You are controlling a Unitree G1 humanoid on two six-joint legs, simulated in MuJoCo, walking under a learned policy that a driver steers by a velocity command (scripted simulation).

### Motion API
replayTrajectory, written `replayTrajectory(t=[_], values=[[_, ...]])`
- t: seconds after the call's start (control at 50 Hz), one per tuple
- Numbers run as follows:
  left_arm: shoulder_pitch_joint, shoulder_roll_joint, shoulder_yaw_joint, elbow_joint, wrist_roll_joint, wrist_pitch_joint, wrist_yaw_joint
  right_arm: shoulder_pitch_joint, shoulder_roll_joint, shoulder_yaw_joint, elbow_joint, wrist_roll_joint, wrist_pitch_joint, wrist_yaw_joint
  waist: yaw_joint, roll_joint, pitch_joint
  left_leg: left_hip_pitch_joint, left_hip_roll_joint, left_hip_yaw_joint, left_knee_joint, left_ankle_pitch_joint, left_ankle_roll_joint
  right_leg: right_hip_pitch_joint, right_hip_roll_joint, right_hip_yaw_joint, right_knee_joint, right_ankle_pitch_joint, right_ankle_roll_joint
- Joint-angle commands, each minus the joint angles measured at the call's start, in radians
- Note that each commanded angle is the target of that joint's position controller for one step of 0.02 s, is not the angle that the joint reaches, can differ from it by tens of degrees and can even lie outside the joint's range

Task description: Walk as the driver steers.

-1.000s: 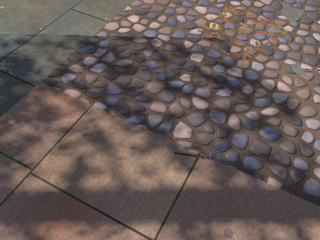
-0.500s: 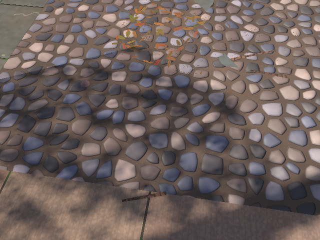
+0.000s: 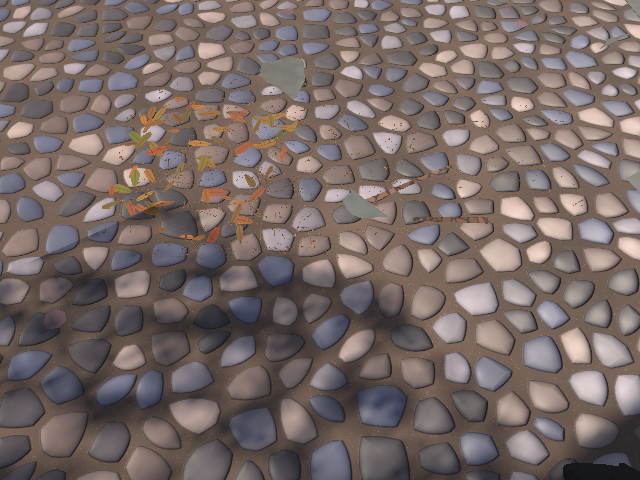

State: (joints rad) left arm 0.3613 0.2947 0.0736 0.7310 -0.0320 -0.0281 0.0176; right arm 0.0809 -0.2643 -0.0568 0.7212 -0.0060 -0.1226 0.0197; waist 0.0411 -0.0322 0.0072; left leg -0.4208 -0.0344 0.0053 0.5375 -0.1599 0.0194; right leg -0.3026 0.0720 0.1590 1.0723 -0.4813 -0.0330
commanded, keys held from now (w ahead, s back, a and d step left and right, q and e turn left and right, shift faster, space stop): w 1.00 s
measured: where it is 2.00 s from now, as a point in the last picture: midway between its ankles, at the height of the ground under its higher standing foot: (389, 255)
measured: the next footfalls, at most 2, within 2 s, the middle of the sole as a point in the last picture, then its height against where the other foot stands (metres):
right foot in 0.40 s outside the picture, level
left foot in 0.94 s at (324, 389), level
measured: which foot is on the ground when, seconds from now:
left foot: down 0.00-0.42, up 0.44-0.92, down 0.94-1.00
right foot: up 0.00-0.38, down 0.40-0.94, up 0.96-1.00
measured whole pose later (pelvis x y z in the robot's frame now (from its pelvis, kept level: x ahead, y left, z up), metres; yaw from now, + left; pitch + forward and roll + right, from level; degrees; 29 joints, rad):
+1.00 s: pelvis +0.53 -0.04 +0.00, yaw -5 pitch +2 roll -1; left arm 0.37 0.29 0.06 0.86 -0.02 -0.06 0.00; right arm 0.07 -0.27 -0.04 0.78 0.01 -0.09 0.04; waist 0.04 -0.01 0.03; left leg -0.48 -0.01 0.04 0.58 -0.15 0.06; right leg -0.18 0.00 0.04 0.94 -0.48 -0.01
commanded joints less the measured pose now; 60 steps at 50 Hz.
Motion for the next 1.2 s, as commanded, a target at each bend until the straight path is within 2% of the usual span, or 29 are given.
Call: replayTrajectory(t=[0.02, 0.08, 0.14, 0.24, 0.32, 0.36, 0.4, 0.42, 0.44, 0.46, 0.48, 0.5, 0.52, 0.54, 0.62, 0.72, 0.82, 0.88, 0.9, 0.92, 0.94, 0.96, 0.98, 1.0, 1.02, 1.04, 1.06, 1.12, 1.2], values=[[-0.078, 0.122, 0.023, -0.114, 0.015, -0.018, -0.002, 0.152, -0.109, -0.033, -0.006, -0.003, 0.015, -0.006, -0.101, 0.108, -0.04, 0.417, 0.336, -0.445, -0.277, -0.19, 0.172, -0.466, -0.122, -0.015, 0.196, 0.097, 0.016], [-0.061, 0.06, 0.015, -0.111, 0.007, -0.012, -0.013, 0.134, -0.091, -0.024, 0.019, -0.005, 0.007, -0.002, -0.052, 0.145, -0.005, 0.272, 0.27, -0.281, -0.345, -0.032, 0.175, -0.362, -0.157, -0.037, 0.081, 0.148, 0.011], [-0.123, 0.033, 0.0, -0.133, 0.02, -0.015, -0.016, 0.154, -0.139, -0.037, 0.047, 0.006, -0.001, -0.002, -0.052, 0.116, 0.004, 0.278, 0.283, -0.204, -0.385, 0.104, 0.209, -0.387, -0.172, -0.059, -0.074, 0.23, 0.023], [-0.274, 0.012, -0.02, -0.159, 0.019, -0.037, -0.038, 0.199, -0.181, -0.042, 0.08, 0.025, 0.018, -0.007, -0.103, 0.104, 0.018, 0.285, 0.242, -0.066, -0.387, 0.174, 0.174, -0.295, -0.159, -0.138, -0.377, 0.452, 0.03], [-0.359, 0.035, -0.016, -0.193, 0.009, -0.042, -0.052, 0.267, -0.207, -0.044, 0.12, 0.038, 0.039, -0.006, -0.12, 0.121, 0.041, 0.372, 0.291, -0.077, -0.35, 0.182, 0.155, -0.267, -0.134, -0.157, -0.491, 0.413, 0.004], [-0.322, 0.059, -0.005, -0.188, 0.013, -0.044, -0.054, 0.26, -0.223, -0.047, 0.131, 0.043, 0.051, -0.009, -0.079, 0.132, 0.024, 0.402, 0.303, -0.067, -0.28, 0.307, 0.134, -0.178, -0.107, -0.18, -0.546, 0.369, -0.027], [-0.087, 0.132, 0.037, -0.115, 0.026, -0.041, -0.042, 0.258, -0.19, -0.032, 0.134, 0.039, 0.055, -0.015, 0.043, 0.099, -0.123, 0.319, 0.224, 0.021, 0.017, 0.508, 0.081, 0.187, -0.077, -0.198, -0.589, 0.399, -0.08], [0.097, 0.219, 0.06, -0.087, 0.035, -0.034, -0.027, 0.257, -0.125, -0.003, 0.102, 0.002, 0.05, -0.016, 0.106, -0.058, -0.275, 0.098, 0.163, 0.07, 0.364, 0.193, 0.033, 0.483, -0.3, 0.062, -0.564, 0.446, -0.153], [0.1, 0.272, 0.062, -0.082, 0.035, -0.033, -0.033, 0.349, -0.044, 0.022, 0.085, 0.009, 0.028, -0.011, 0.035, -0.289, -0.366, -0.238, 0.007, 0.0, 0.646, -0.411, -0.007, 0.685, -0.473, 0.512, -0.709, 0.239, -0.297], [0.083, 0.178, 0.039, -0.087, 0.026, -0.037, -0.038, 0.278, -0.155, -0.005, 0.093, 0.033, 0.015, -0.005, 0.07, -0.154, -0.297, -0.349, 0.063, -0.093, 0.746, -0.408, 0.004, 0.628, -0.447, 0.509, -0.756, 0.133, -0.268], [0.02, 0.146, 0.025, -0.09, 0.023, -0.042, -0.039, 0.201, -0.178, -0.013, 0.066, 0.047, 0.008, 0.0, 0.055, -0.12, -0.173, -0.392, 0.105, -0.075, 0.741, -0.313, 0.017, 0.514, -0.412, 0.369, -0.77, 0.185, -0.235], [-0.041, 0.123, 0.016, -0.094, 0.027, -0.044, -0.042, 0.17, -0.163, -0.011, 0.067, 0.038, 0.009, -0.005, 0.024, -0.051, -0.113, -0.355, 0.142, -0.06, 0.697, -0.228, 0.014, 0.392, -0.367, 0.267, -0.79, 0.285, -0.219], [-0.087, 0.099, 0.01, -0.096, 0.031, -0.047, -0.045, 0.163, -0.155, -0.014, 0.068, 0.022, 0.014, -0.006, -0.005, -0.041, -0.066, -0.312, 0.165, -0.061, 0.639, -0.172, 0.005, 0.292, -0.333, 0.195, -0.821, 0.366, -0.211], [-0.111, 0.085, 0.006, -0.096, 0.038, -0.052, -0.046, 0.184, -0.142, -0.014, 0.073, 0.02, 0.024, -0.004, -0.037, -0.06, -0.058, -0.252, 0.183, -0.069, 0.612, -0.135, -0.001, 0.227, -0.314, 0.152, -0.852, 0.41, -0.208], [-0.103, 0.105, 0.015, -0.058, 0.032, -0.074, -0.038, 0.145, -0.097, -0.005, 0.064, 0.01, 0.055, -0.011, -0.061, -0.032, -0.015, -0.256, 0.184, -0.06, 0.477, -0.022, -0.037, 0.152, -0.296, 0.04, -0.927, 0.526, -0.225], [-0.041, 0.135, 0.022, -0.006, 0.026, -0.065, -0.021, -0.022, -0.067, 0.01, 0.023, 0.011, 0.044, 0.004, -0.007, -0.022, 0.034, -0.232, 0.148, -0.034, 0.163, 0.231, -0.041, 0.161, -0.258, -0.071, -0.948, 0.509, -0.182], [0.037, 0.156, 0.03, 0.059, 0.013, -0.049, -0.015, -0.142, -0.081, 0.013, -0.025, 0.021, 0.034, 0.027, 0.028, -0.026, 0.066, -0.227, 0.117, -0.03, 0.016, 0.221, -0.008, 0.282, -0.31, -0.07, -0.902, 0.494, -0.163], [0.03, 0.17, 0.036, 0.08, 0.01, -0.033, -0.008, -0.109, -0.109, 0.004, -0.027, 0.019, 0.027, 0.036, -0.005, -0.047, 0.041, -0.156, 0.092, -0.01, -0.025, 0.112, 0.032, 0.36, -0.335, -0.064, -0.821, 0.635, -0.135], [0.012, 0.176, 0.037, 0.08, 0.01, -0.028, -0.006, -0.043, -0.129, -0.007, -0.01, 0.017, 0.025, 0.033, -0.046, -0.055, 0.0, -0.052, 0.061, 0.021, -0.044, 0.092, 0.051, 0.363, -0.317, -0.083, -0.741, 0.791, -0.119], [0.007, 0.16, 0.029, 0.08, 0.015, -0.021, -0.003, 0.099, -0.168, -0.03, 0.035, 0.014, 0.026, 0.026, -0.112, -0.041, -0.089, 0.145, 0.033, 0.047, -0.053, 0.103, 0.078, 0.327, -0.266, -0.123, -0.574, 0.903, -0.093], [0.02, 0.118, 0.009, 0.061, 0.032, -0.02, 0.001, 0.274, -0.237, -0.052, 0.072, 0.006, 0.028, 0.015, -0.172, 0.042, -0.234, 0.444, 0.173, -0.105, -0.01, 0.156, 0.135, 0.15, -0.21, -0.168, -0.29, 0.708, -0.056], [0.146, -0.003, -0.027, 0.044, 0.033, -0.041, -0.01, 0.343, -0.32, -0.071, 0.091, 0.002, 0.035, 0.015, -0.114, 0.315, -0.358, 0.795, 0.402, -0.592, -0.109, -0.064, 0.305, -0.273, -0.022, -0.171, 0.083, 0.1, 0.022], [0.096, 0.076, -0.012, 0.06, 0.017, -0.063, -0.015, 0.345, -0.224, -0.046, 0.088, 0.021, 0.036, 0.017, -0.155, 0.265, -0.374, 0.809, 0.41, -0.739, -0.221, -0.211, 0.306, -0.398, -0.034, -0.029, 0.217, -0.097, 0.017], [0.004, 0.134, 0.004, 0.032, -0.009, -0.077, -0.02, 0.275, -0.187, -0.033, 0.077, 0.02, 0.034, 0.013, -0.15, 0.206, -0.222, 0.694, 0.382, -0.598, -0.239, -0.211, 0.259, -0.475, -0.086, -0.036, 0.245, -0.031, 0.002], [-0.059, 0.129, 0.001, 0.016, -0.007, -0.082, -0.016, 0.211, -0.166, -0.026, 0.063, 0.013, 0.034, 0.01, -0.125, 0.124, -0.143, 0.559, 0.346, -0.482, -0.252, -0.134, 0.232, -0.456, -0.14, -0.068, 0.203, 0.06, -0.004], [-0.095, 0.121, 0.004, 0.01, 0.01, -0.08, -0.012, 0.161, -0.139, -0.019, 0.058, 0.004, 0.033, 0.012, -0.098, 0.09, -0.075, 0.429, 0.312, -0.401, -0.28, -0.034, 0.222, -0.422, -0.172, -0.081, 0.137, 0.12, 0.0], [-0.08, 0.114, 0.008, 0.014, 0.018, -0.07, -0.011, 0.135, -0.114, -0.011, 0.054, -0.007, 0.028, 0.012, -0.063, 0.112, -0.063, 0.352, 0.286, -0.347, -0.305, 0.035, 0.213, -0.356, -0.198, -0.072, 0.097, 0.163, 0.0], [-0.053, 0.065, 0.001, 0.024, 0.022, -0.041, -0.008, 0.136, -0.125, -0.015, 0.07, 0.002, 0.015, 0.012, -0.03, 0.113, -0.04, 0.256, 0.267, -0.255, -0.376, 0.121, 0.232, -0.302, -0.214, -0.086, 0.009, 0.208, 0.021], [-0.177, 0.048, -0.006, -0.008, 0.03, -0.038, -0.009, 0.179, -0.16, -0.024, 0.097, 0.006, 0.02, -0.006, -0.055, 0.085, 0.008, 0.268, 0.244, -0.158, -0.42, 0.174, 0.217, -0.372, -0.218, -0.099, -0.204, 0.412, 0.048]])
